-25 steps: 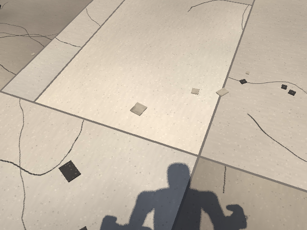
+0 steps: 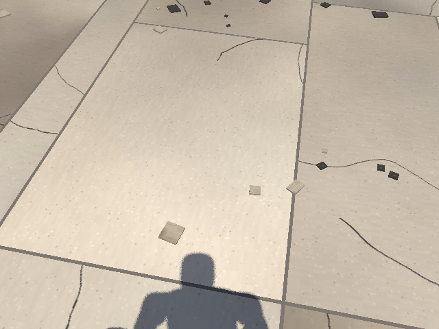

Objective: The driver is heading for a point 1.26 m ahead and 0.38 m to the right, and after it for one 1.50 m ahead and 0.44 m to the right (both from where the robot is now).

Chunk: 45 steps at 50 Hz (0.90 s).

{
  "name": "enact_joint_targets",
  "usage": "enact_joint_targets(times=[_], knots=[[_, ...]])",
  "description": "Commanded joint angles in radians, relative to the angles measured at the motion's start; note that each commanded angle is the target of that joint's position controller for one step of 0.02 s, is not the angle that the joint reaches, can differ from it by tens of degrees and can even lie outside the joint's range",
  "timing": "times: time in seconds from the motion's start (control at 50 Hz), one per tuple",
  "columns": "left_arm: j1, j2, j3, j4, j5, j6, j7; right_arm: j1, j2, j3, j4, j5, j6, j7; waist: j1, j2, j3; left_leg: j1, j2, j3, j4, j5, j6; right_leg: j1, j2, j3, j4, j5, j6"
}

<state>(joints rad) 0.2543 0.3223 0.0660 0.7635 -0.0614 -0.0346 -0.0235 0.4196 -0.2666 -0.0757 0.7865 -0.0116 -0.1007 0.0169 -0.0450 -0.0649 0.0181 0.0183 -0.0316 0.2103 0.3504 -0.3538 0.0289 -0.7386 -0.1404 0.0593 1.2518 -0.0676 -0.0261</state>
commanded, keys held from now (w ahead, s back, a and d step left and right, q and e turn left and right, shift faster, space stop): w+e+shift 0.58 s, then w+shift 0.38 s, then w+q+shift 0.04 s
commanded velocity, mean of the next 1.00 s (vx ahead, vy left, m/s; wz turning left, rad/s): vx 0.98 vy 0.00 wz -0.70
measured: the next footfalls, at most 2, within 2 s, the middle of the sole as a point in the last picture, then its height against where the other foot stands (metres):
right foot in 0.22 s outside the picture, level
left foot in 0.64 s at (211, 249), level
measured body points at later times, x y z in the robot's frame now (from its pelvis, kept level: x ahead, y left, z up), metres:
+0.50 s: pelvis +0.41 -0.02 +0.00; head +0.42 -0.04 +0.45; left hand +0.52 +0.22 -0.11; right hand +0.57 -0.32 -0.02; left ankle +0.67 +0.11 -0.66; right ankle +0.32 -0.04 -0.73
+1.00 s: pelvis +0.78 -0.17 +0.00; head +0.80 -0.19 +0.45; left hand +1.12 -0.23 -0.04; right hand +0.53 -0.29 -0.13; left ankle +0.76 +0.03 -0.73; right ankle +0.85 -0.43 -0.68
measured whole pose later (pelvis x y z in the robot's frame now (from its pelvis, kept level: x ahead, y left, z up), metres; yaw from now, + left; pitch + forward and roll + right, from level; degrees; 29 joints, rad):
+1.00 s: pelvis +0.78 -0.17 +0.00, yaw -43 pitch +1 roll +2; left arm -0.01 0.26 0.00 0.57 -0.01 -0.09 -0.05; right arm 0.59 -0.26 -0.04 0.87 0.03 -0.10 0.01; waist -0.15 -0.03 0.03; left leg 0.14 -0.03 -0.02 0.19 -0.35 0.00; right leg -0.76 -0.08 0.03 0.75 0.02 -0.05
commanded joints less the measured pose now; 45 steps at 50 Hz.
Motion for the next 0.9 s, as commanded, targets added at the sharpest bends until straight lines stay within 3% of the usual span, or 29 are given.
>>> enact_joint_targets(times=[0.02, 0.08, 0.14, 0.18, 0.2, 0.22, 0.24, 0.26, 0.28, 0.3, 0.32, 0.34, 0.4, 0.44, 0.48, 0.54, 0.58, 0.6, 0.62, 0.64, 0.66, 0.68, 0.7, 0.72, 0.74, 0.76, 0.8, 0.84, 0.9], knots=[[-0.020, 0.001, -0.006, -0.071, 0.000, 0.005, -0.008, -0.124, -0.058, -0.005, -0.073, -0.010, -0.032, -0.017, 0.055, 0.136, 0.169, -0.133, 0.219, -0.047, -0.247, 0.456, -0.007, -0.072, -0.002, 0.008, -0.077, 0.119, -0.009], [-0.136, 0.004, -0.012, -0.120, 0.009, -0.008, -0.034, -0.068, -0.106, -0.011, -0.051, -0.006, -0.019, -0.039, 0.029, 0.078, 0.205, -0.055, 0.220, 0.039, -0.246, 0.664, -0.056, -0.076, 0.053, -0.098, -0.280, 0.174, -0.047], [-0.184, 0.017, -0.006, -0.170, 0.003, -0.020, -0.064, -0.031, -0.209, -0.027, -0.040, -0.015, 0.006, -0.074, 0.057, 0.119, 0.123, 0.026, 0.232, 0.085, -0.092, 1.311, -0.099, 0.117, 0.160, -0.264, -0.429, 0.120, -0.102], [-0.019, 0.084, 0.027, -0.152, -0.012, 0.005, -0.061, -0.085, -0.276, -0.044, -0.060, 0.003, 0.025, -0.095, 0.180, 0.226, 0.014, 0.049, 0.277, 0.075, 0.135, 1.663, -0.080, 0.338, 0.208, -0.283, -0.421, 0.029, -0.134], [0.198, 0.160, 0.064, -0.102, -0.007, 0.027, -0.048, -0.169, -0.293, -0.051, -0.089, 0.012, 0.027, -0.088, 0.296, 0.239, -0.076, -0.031, 0.287, 0.046, 0.363, 1.718, -0.060, 0.578, 0.209, -0.239, -0.408, -0.021, -0.174], [0.458, 0.231, 0.101, -0.031, 0.007, 0.043, -0.023, -0.272, -0.278, -0.048, -0.122, 0.030, 0.014, -0.067, 0.413, 0.176, -0.152, -0.207, 0.227, 0.011, 0.728, 1.436, -0.039, 0.893, 0.167, -0.121, -0.531, 0.029, -0.230], [0.473, 0.199, 0.083, 0.024, 0.016, 0.044, -0.006, -0.326, -0.053, 0.014, -0.135, 0.020, -0.020, -0.029, 0.358, -0.161, -0.015, -0.533, -0.012, -0.023, 1.237, -0.026, -0.028, 0.972, 0.133, -0.013, -0.592, 0.078, -0.263], [0.318, 0.161, 0.046, -0.034, 0.057, 0.013, -0.021, -0.174, 0.057, 0.054, -0.201, 0.023, -0.061, -0.015, 0.139, -0.303, -0.088, -0.812, -0.064, -0.236, 1.441, -0.283, -0.007, 1.033, 0.066, 0.370, -0.629, -0.018, -0.382], [0.273, 0.104, 0.036, -0.085, 0.072, -0.013, -0.022, -0.196, -0.020, 0.056, -0.258, 0.041, -0.096, -0.001, 0.133, -0.186, -0.193, -0.920, -0.062, -0.365, 1.414, -0.202, 0.030, 1.050, -0.061, 0.711, -0.888, -0.405, -0.473], [0.239, 0.082, 0.036, -0.103, 0.062, -0.033, -0.026, -0.260, -0.100, 0.037, -0.270, 0.058, -0.109, 0.001, 0.108, 0.030, -0.096, -0.908, -0.016, -0.376, 1.269, -0.105, 0.062, 0.927, -0.085, 0.780, -1.035, -0.558, -0.422], [0.151, 0.083, 0.035, -0.123, 0.055, -0.048, -0.029, -0.251, -0.100, 0.032, -0.262, 0.048, -0.101, -0.002, 0.034, 0.194, -0.005, -0.850, 0.029, -0.381, 1.140, -0.015, 0.053, 0.747, -0.073, 0.751, -1.061, -0.594, -0.382], [0.084, 0.100, 0.038, -0.142, 0.056, -0.061, -0.026, -0.226, -0.089, 0.034, -0.248, 0.030, -0.084, -0.008, -0.011, 0.211, 0.037, -0.783, 0.053, -0.398, 1.068, 0.020, 0.019, 0.611, -0.034, 0.714, -1.058, -0.537, -0.380], [0.024, 0.073, 0.029, -0.153, 0.047, -0.066, 0.007, -0.243, -0.130, 0.019, -0.242, 0.005, -0.042, -0.031, -0.032, 0.174, 0.094, -0.642, 0.107, -0.368, 0.805, 0.072, -0.067, 0.371, 0.086, 0.482, -1.074, -0.336, -0.336], [0.050, 0.062, 0.027, -0.136, 0.033, -0.059, 0.034, -0.397, -0.077, 0.038, -0.299, -0.018, -0.036, -0.035, 0.035, 0.118, 0.124, -0.548, 0.083, -0.300, 0.564, 0.229, -0.106, 0.253, 0.159, 0.344, -1.062, -0.188, -0.304], [0.078, 0.084, 0.037, -0.111, 0.023, -0.043, 0.047, -0.495, -0.019, 0.051, -0.334, -0.006, -0.035, -0.028, 0.098, 0.048, 0.097, -0.400, 0.030, -0.251, 0.331, 0.394, -0.123, 0.196, 0.212, 0.276, -1.025, -0.189, -0.239], [0.130, 0.085, 0.044, -0.083, 0.007, -0.032, 0.051, -0.507, -0.076, 0.018, -0.344, 0.047, -0.039, -0.020, 0.129, -0.022, 0.022, -0.321, 0.000, -0.310, 0.183, 0.439, -0.143, 0.346, 0.177, 0.365, -0.945, -0.280, -0.196], [0.129, 0.068, 0.047, -0.077, 0.006, -0.026, 0.053, -0.478, -0.125, -0.007, -0.334, 0.064, -0.049, -0.019, 0.102, -0.058, 0.001, -0.317, 0.014, -0.335, 0.133, 0.369, -0.122, 0.490, 0.141, 0.410, -0.846, -0.204, -0.168], [0.110, 0.071, 0.048, -0.079, 0.019, -0.022, 0.049, -0.365, -0.159, -0.030, -0.306, 0.066, -0.053, -0.020, 0.032, -0.075, -0.064, -0.232, 0.012, -0.309, 0.144, 0.324, -0.096, 0.550, 0.135, 0.391, -0.737, -0.033, -0.144], [0.080, 0.060, 0.040, -0.089, 0.042, -0.022, 0.038, -0.172, -0.192, -0.051, -0.265, 0.066, -0.053, -0.022, -0.076, -0.078, -0.175, -0.042, 0.046, -0.297, 0.189, 0.286, -0.060, 0.535, 0.155, 0.330, -0.513, 0.120, -0.103], [0.083, -0.033, 0.005, -0.116, 0.074, -0.025, 0.026, 0.059, -0.234, -0.053, -0.225, 0.048, -0.044, -0.030, -0.148, 0.035, -0.353, 0.288, 0.189, -0.486, 0.249, 0.044, -0.008, 0.357, 0.177, 0.258, -0.152, -0.031, -0.078], [0.308, -0.134, -0.027, -0.140, -0.003, -0.038, 0.019, 0.083, -0.318, -0.062, -0.168, -0.004, -0.044, -0.001, 0.008, 0.602, -0.443, 0.481, 0.422, -1.170, -0.054, -0.401, 0.182, 0.020, 0.275, 0.176, 0.165, -0.506, -0.037], [0.259, -0.038, -0.027, -0.106, -0.030, -0.030, 0.032, 0.013, -0.204, -0.045, -0.198, 0.002, -0.039, 0.008, -0.030, 0.463, -0.300, 0.393, 0.421, -1.254, -0.116, -0.647, 0.184, -0.118, 0.170, 0.140, 0.250, -0.388, -0.041], [0.113, 0.028, -0.016, -0.124, -0.002, -0.029, 0.031, -0.035, -0.133, -0.032, -0.193, 0.013, -0.028, 0.002, -0.061, 0.288, -0.150, 0.260, 0.370, -1.062, -0.110, -0.502, 0.159, -0.138, 0.147, 0.098, 0.245, -0.309, -0.044], [0.004, 0.034, -0.015, -0.144, 0.027, -0.035, 0.030, -0.050, -0.128, -0.028, -0.176, 0.003, -0.019, 0.001, -0.062, 0.110, -0.076, 0.128, 0.313, -0.894, -0.100, -0.281, 0.139, -0.086, 0.121, 0.078, 0.194, -0.271, -0.048], [-0.066, 0.022, -0.016, -0.173, 0.044, -0.045, 0.026, -0.063, -0.125, -0.025, -0.154, -0.003, -0.018, 0.004, -0.046, 0.088, -0.021, 0.036, 0.273, -0.786, -0.093, -0.150, 0.144, -0.065, 0.102, 0.086, 0.118, -0.251, -0.054], [-0.080, 0.008, -0.016, -0.182, 0.040, -0.046, 0.020, -0.075, -0.100, -0.014, -0.136, -0.008, -0.023, 0.004, -0.016, 0.113, -0.002, -0.030, 0.242, -0.704, -0.104, -0.078, 0.138, -0.017, 0.078, 0.099, 0.055, -0.239, -0.060], [-0.073, -0.016, -0.024, -0.182, 0.025, -0.039, 0.014, -0.061, -0.048, 0.005, -0.099, 0.010, -0.029, 0.011, 0.015, 0.157, 0.012, -0.067, 0.224, -0.633, -0.131, -0.018, 0.151, -0.003, 0.065, 0.092, -0.030, -0.254, -0.063], [-0.110, -0.031, -0.038, -0.199, 0.035, -0.040, 0.006, -0.037, -0.076, 0.003, -0.073, 0.025, -0.032, 0.008, 0.030, 0.131, 0.062, -0.090, 0.254, -0.616, -0.168, 0.019, 0.184, -0.076, 0.048, 0.088, -0.114, -0.215, -0.056], [-0.208, -0.019, -0.050, -0.228, 0.051, -0.055, -0.009, -0.020, -0.131, -0.004, -0.054, 0.025, -0.033, -0.003, 0.019, 0.100, 0.112, -0.114, 0.258, -0.515, -0.228, 0.140, 0.185, -0.108, 0.026, 0.042, -0.302, -0.027, -0.031]])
